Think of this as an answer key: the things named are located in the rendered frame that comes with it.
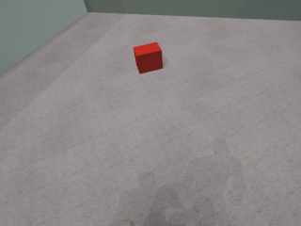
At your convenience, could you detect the carton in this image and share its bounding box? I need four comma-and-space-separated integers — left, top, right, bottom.
134, 42, 163, 74

